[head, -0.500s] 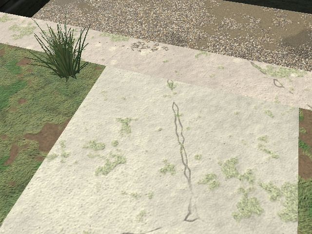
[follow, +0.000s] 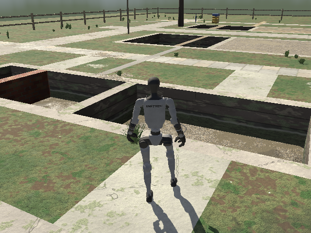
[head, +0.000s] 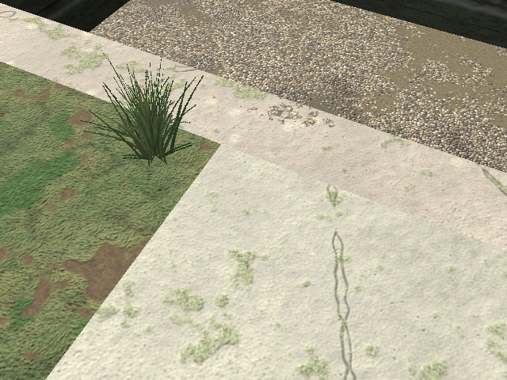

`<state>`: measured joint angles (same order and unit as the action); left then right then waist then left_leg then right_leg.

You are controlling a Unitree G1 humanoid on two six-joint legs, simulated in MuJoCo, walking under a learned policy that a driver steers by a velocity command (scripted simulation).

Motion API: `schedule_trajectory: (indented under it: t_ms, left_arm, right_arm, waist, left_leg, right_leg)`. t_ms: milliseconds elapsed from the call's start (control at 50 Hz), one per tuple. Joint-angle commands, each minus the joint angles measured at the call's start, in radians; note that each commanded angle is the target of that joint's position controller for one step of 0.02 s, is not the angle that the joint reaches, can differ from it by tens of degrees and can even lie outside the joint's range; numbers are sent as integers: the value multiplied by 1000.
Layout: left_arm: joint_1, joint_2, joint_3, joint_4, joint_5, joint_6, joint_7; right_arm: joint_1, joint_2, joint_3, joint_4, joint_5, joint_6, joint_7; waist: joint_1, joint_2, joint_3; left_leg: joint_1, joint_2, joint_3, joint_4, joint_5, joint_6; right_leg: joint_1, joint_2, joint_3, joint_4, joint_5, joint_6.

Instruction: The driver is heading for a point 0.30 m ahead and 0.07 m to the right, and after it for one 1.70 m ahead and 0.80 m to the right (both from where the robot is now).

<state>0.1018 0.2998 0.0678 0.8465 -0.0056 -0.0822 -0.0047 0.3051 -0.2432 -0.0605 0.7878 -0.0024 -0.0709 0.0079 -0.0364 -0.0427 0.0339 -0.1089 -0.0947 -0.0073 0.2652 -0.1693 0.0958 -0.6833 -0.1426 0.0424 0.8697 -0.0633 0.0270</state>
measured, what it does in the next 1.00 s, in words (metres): walks ahead, turning right: right foot, then left foot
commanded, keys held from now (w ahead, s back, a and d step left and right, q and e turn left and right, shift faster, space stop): w+e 0.10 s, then e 0.84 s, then no key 0.06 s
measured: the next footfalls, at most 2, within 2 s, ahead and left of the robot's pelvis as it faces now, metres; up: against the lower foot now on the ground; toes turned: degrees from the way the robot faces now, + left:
right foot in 0.24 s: +0.33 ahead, -0.15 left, +0.00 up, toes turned -8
left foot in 0.72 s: +0.41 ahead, +0.05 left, +0.00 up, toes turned -29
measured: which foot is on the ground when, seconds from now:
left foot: down 0.00-0.26, up 0.28-0.70, down 0.72-1.00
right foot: up 0.00-0.22, down 0.24-0.72, up 0.74-1.00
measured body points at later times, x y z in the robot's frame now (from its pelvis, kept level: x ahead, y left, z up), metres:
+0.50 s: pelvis +0.23 -0.06 -0.01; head +0.28 -0.09 +0.43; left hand +0.43 +0.18 -0.12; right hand +0.32 -0.37 -0.12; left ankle +0.31 +0.10 -0.69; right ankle +0.29 -0.15 -0.75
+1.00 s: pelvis +0.30 -0.03 -0.01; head +0.34 -0.04 +0.44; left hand +0.58 +0.13 -0.11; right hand +0.27 -0.34 -0.10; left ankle +0.38 +0.07 -0.75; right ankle +0.22 -0.15 -0.69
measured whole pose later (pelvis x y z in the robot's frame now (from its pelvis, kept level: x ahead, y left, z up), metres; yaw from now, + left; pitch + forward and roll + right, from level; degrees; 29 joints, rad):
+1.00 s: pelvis +0.30 -0.03 -0.01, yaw -33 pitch +2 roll -1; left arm 0.17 0.32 0.09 0.66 -0.02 0.07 0.01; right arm 0.17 -0.26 -0.06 0.68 -0.01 0.01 -0.04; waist -0.02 -0.03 0.04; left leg -0.27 0.07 0.05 0.46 -0.22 -0.01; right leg -0.48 0.00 0.03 0.94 -0.41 0.09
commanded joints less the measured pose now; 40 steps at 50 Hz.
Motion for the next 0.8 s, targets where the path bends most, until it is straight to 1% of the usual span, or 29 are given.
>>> schedule_trajectory:
  t_ms: [20, 100, 120, 160, 200, 220, 240, 260, 280, 300, 320, 340, 360, 380, 400, 420, 460, 500, 540, 600, 640, 660, 680, 700, 720, 740, 760, 780, 800]
  left_arm:
    - [-44, 45, 2, -50, -9, -8, -9]
    - [-122, 41, -7, -81, -20, -12, -27]
    - [-134, 39, -9, -90, -17, -15, -35]
    - [-134, 38, -9, -104, -6, -21, -53]
    - [-53, 82, 9, -101, 1, -24, -65]
    - [50, 116, 27, -77, 2, -23, -66]
    - [169, 154, 47, -53, 4, -23, -58]
    - [266, 232, 62, -57, 13, -16, -39]
    - [219, 264, 58, -92, 20, -12, -33]
    - [217, 204, 49, -104, 10, 3, -31]
    - [153, 164, 40, -132, 2, 14, -26]
    - [101, 139, 32, -137, -7, 24, -22]
    - [71, 118, 25, -147, -10, 32, -13]
    - [61, 122, 25, -152, 2, 40, -9]
    - [47, 130, 29, -159, 10, 46, -9]
    - [39, 143, 34, -166, 13, 48, -6]
    - [45, 167, 45, -175, 10, 53, 4]
    - [41, 176, 50, -185, -3, 68, 17]
    - [31, 171, 50, -196, -9, 86, 28]
    - [34, 166, 50, -205, -7, 104, 35]
    - [45, 165, 50, -210, -6, 111, 35]
    - [46, 162, 49, -214, -8, 114, 34]
    - [34, 156, 47, -221, -12, 117, 34]
    - [26, 144, 42, -228, -18, 122, 36]
    - [58, 101, 29, -235, -14, 123, 36]
    - [100, 62, 22, -261, -13, 115, 31]
    - [98, 149, 45, -254, 1, 101, 26]
    - [115, 195, 64, -234, -6, 102, 22]
    - [128, 184, 68, -212, -12, 114, 26]
  right_arm:
    - [-8, -163, -38, -41, -4, -20, -13]
    - [29, -171, -40, 5, -5, -21, -14]
    - [25, -166, -39, 14, -6, -15, -16]
    - [11, -171, -39, 20, -7, 1, -25]
    - [-22, -199, -45, 7, 0, 18, -42]
    - [-40, -206, -46, -2, 0, 28, -50]
    - [-55, -204, -42, -13, 2, 34, -56]
    - [-23, -165, -24, -41, -24, 27, -56]
    - [119, -58, 9, -56, -30, 7, -35]
    - [83, -162, -6, -38, -7, -10, -18]
    - [-22, -185, -12, -75, 23, -11, -15]
    - [-73, -181, -13, -82, 16, -3, -25]
    - [-95, -193, -22, -88, -1, 14, -39]
    - [-84, -186, -23, -95, -4, 31, -43]
    - [-59, -167, -21, -95, -7, 43, -47]
    - [-37, -144, -15, -92, -8, 47, -52]
    - [-35, -133, -13, -95, -13, 50, -62]
    - [-53, -137, -14, -99, -13, 56, -66]
    - [-95, -135, -15, -113, -8, 62, -65]
    - [-148, -133, -15, -135, -3, 52, -57]
    - [-154, -140, -19, -141, 2, 36, -48]
    - [-144, -144, -22, -141, 4, 28, -44]
    - [-116, -145, -26, -134, 6, 20, -39]
    - [-79, -155, -32, -123, 6, 13, -35]
    - [-59, -214, -47, -126, -8, 13, -39]
    - [-105, -304, -68, -135, -38, 30, -44]
    - [-93, -247, -59, -147, -53, 33, -42]
    - [-115, -200, -45, -163, -43, 34, -45]
    - [-148, -174, -40, -169, -28, 38, -47]
  waist:
    - [-11, 104, -8]
    - [-46, 96, 47]
    - [-47, 86, 62]
    - [-36, 96, 45]
    - [11, 144, -31]
    - [61, 152, -91]
    - [126, 117, -149]
    - [139, -42, -274]
    - [35, -250, -440]
    - [107, -79, -525]
    - [112, -42, -397]
    - [84, 67, -250]
    - [63, 71, -183]
    - [34, 36, -141]
    - [16, 0, -124]
    - [5, -22, -125]
    - [6, -33, -164]
    - [15, -38, -203]
    - [28, -55, -194]
    - [50, -92, -155]
    - [58, -112, -153]
    - [52, -118, -157]
    - [30, -119, -159]
    - [6, -114, -156]
    - [21, -26, -181]
    - [91, 286, -140]
    - [52, 315, -157]
    - [55, 226, -151]
    - [65, 171, -130]
  left_leg:
    - [-9, 245, -67, -133, 229, 107]
    - [90, 292, -16, -148, 214, 96]
    - [121, 297, 7, -119, 290, 89]
    - [169, 309, 40, -35, 504, 68]
    - [214, 305, 55, 113, 810, 35]
    - [209, 286, 68, 251, 904, 12]
    - [139, 241, 102, 457, 852, -33]
    - [-99, 168, 120, 790, 414, -94]
    - [-479, -44, 12, 1181, -511, -172]
    - [-510, 26, -151, 1235, -464, -149]
    - [-554, 74, -136, 1197, -410, -133]
    - [-564, 112, -102, 1103, -353, -133]
    - [-531, 137, -95, 1026, -316, -136]
    - [-465, 141, -91, 970, -297, -138]
    - [-428, 135, -81, 911, -289, -144]
    - [-405, 129, -68, 847, -279, -154]
    - [-394, 115, -64, 747, -229, -175]
    - [-382, 109, -78, 681, -146, -188]
    - [-378, 99, -86, 615, -98, -194]
    - [-367, 83, -98, 504, -97, -190]
    - [-340, 69, -101, 421, -125, -180]
    - [-313, 63, -100, 361, -126, -170]
    - [-257, 62, -93, 259, -82, -157]
    - [-170, 81, -87, 129, 19, -139]
    - [-49, 233, -192, 85, 86, -85]
    - [16, 432, -425, 68, 335, 63]
    - [4, 526, -528, 62, 443, 173]
    - [-8, 493, -437, 86, 454, 165]
    - [-15, 423, -331, 106, 430, 118]
  right_leg:
    - [33, 13, -22, -152, 196, -5]
    - [3, 47, -26, -269, 224, -35]
    - [-7, 58, -26, -300, 203, -46]
    - [25, 93, -57, -333, 146, -66]
    - [126, 151, -104, -329, 55, -91]
    - [239, 190, -126, -339, 35, -106]
    - [409, 205, -113, -416, 155, -134]
    - [702, 5, 148, -365, 515, -216]
    - [1050, -269, 626, -369, 784, -478]
    - [1032, -222, 588, -414, 629, -452]
    - [918, -174, 453, -432, 499, -404]
    - [734, -120, 362, -477, 414, -355]
    - [596, -93, 327, -511, 344, -335]
    - [478, -63, 312, -547, 287, -326]
    - [412, -41, 295, -565, 276, -323]
    - [376, -24, 268, -568, 313, -321]
    - [377, -13, 254, -548, 372, -315]
    - [386, 1, 261, -536, 270, -289]
    - [373, 24, 285, -541, 74, -260]
    - [376, 39, 347, -538, -99, -240]
    - [415, 31, 395, -502, -50, -235]
    - [438, 30, 418, -477, 0, -229]
    - [444, 42, 430, -446, 41, -212]
    - [421, 72, 421, -406, 34, -181]
    - [339, 126, 364, -293, -139, -129]
    - [127, 295, 157, -112, -467, -64]
    - [63, 263, 107, 138, -589, -15]
    - [59, 230, 112, 260, -534, 5]
    - [52, 216, 95, 311, -477, 27]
